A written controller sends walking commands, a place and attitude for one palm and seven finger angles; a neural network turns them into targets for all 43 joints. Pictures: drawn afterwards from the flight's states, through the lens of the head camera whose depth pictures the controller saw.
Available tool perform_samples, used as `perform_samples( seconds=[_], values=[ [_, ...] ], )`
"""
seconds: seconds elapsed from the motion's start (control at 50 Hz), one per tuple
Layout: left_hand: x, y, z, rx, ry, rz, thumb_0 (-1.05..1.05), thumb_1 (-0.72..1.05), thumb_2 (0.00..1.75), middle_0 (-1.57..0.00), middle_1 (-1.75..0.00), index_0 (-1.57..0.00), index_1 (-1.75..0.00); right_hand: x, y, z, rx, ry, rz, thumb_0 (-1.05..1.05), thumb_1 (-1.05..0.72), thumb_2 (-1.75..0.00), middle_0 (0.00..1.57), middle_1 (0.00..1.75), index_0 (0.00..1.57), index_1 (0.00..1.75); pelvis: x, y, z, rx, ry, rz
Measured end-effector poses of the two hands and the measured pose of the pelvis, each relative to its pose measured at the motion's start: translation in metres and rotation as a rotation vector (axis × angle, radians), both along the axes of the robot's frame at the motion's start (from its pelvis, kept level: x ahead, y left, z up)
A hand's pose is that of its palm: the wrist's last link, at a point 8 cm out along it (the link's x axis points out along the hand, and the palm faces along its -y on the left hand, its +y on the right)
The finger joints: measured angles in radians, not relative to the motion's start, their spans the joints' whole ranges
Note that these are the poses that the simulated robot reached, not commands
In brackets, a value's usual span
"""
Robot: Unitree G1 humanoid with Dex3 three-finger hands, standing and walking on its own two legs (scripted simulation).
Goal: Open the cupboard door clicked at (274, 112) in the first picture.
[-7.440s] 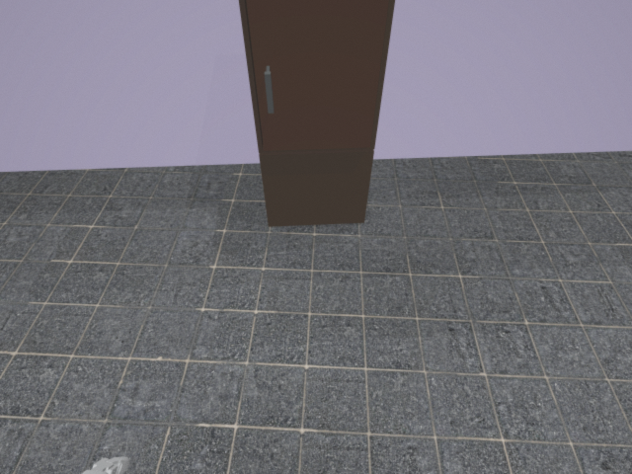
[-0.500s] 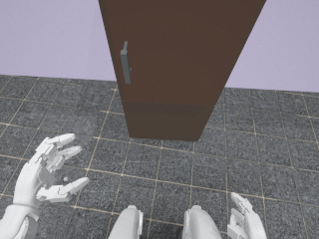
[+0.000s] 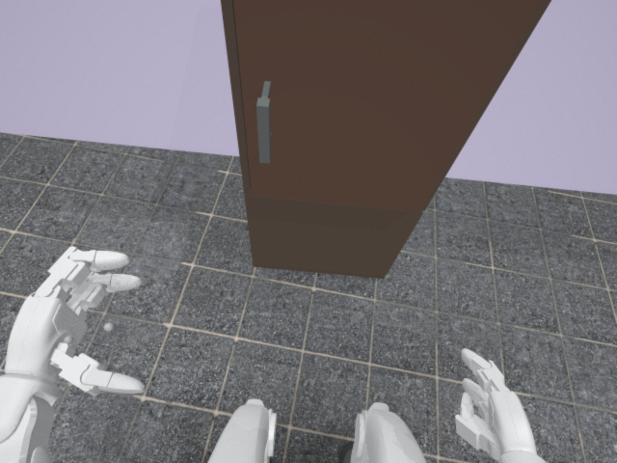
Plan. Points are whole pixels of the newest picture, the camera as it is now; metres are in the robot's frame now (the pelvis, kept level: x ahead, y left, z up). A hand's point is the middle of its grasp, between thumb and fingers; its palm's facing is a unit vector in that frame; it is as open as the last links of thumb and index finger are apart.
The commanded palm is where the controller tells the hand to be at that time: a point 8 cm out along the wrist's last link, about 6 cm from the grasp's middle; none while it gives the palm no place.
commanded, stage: raise the hand with hooked fingers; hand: left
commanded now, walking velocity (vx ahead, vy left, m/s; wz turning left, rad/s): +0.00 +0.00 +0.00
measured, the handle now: (266, 124) +0.62 +0.12 +0.01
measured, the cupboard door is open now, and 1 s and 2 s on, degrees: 0 0 0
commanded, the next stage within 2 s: move the hooked fingers beside the handle in 0.80 s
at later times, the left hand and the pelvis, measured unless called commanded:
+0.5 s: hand (104, 291) +0.30 +0.27 +0.03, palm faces -0.03 -1.00 -0.05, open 14.0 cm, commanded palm +0.27 +0.31 +0.04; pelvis +0.01 +0.00 +0.00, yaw -1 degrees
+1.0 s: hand (111, 291) +0.30 +0.26 +0.03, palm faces -0.01 -1.00 -0.05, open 14.0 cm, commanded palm +0.29 +0.30 +0.04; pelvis +0.01 -0.01 +0.00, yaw +0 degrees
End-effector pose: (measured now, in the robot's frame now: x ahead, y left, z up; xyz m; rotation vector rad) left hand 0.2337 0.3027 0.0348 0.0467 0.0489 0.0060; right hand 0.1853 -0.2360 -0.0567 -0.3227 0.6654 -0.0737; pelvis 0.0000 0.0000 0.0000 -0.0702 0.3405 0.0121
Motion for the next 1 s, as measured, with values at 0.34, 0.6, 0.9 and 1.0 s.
perform_samples(
  seconds=[0.34,0.6,0.9,1.0],
  values=[
    [0.037,0.025,-0.001,0.000,0.008,-0.014,-0.01,-0.50,0.30,-0.30,-1.20,-0.31,-1.19,-0.020,-0.012,-0.017,-0.021,0.113,-0.038,0.01,-0.90,-0.90,0.21,0.30,0.20,0.30,0.005,-0.002,-0.003,-0.005,0.034,-0.009],
    [0.040,0.019,-0.002,-0.005,0.009,-0.010,-0.01,-0.50,0.30,-0.30,-1.20,-0.31,-1.20,-0.031,-0.025,-0.014,-0.031,0.133,-0.073,0.01,-0.90,-0.90,0.20,0.30,0.20,0.30,0.007,-0.003,-0.001,0.001,0.040,-0.015],
    [0.037,0.015,0.000,0.005,0.012,-0.014,-0.01,-0.50,0.30,-0.30,-1.20,-0.31,-1.20,-0.017,-0.017,-0.016,-0.003,0.106,-0.048,0.01,-0.90,-0.90,0.21,0.30,0.20,0.30,0.007,-0.007,-0.001,0.003,0.034,-0.011],
    [0.043,0.013,-0.001,0.000,0.011,-0.012,-0.01,-0.50,0.30,-0.30,-1.20,-0.31,-1.20,-0.015,-0.017,-0.017,-0.010,0.106,-0.040,0.01,-0.90,-0.90,0.21,0.30,0.20,0.30,0.007,-0.008,-0.002,0.003,0.038,-0.005]
  ],
)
